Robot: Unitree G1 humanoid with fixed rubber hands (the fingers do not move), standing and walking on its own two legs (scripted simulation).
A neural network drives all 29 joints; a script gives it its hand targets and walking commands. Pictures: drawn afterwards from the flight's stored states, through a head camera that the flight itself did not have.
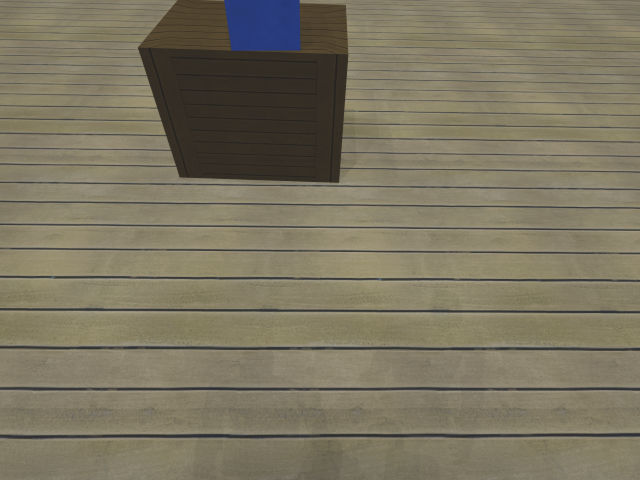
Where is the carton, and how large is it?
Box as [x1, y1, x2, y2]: [224, 0, 299, 50]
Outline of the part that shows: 224,0 232,50 299,49 299,0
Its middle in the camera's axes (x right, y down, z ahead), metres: -0.21 -0.92 +1.44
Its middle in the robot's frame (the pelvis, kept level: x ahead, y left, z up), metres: +1.69 +0.26 +0.00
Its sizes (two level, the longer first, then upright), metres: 0.264 0.230 0.290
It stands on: a pedestal, 0.63 m high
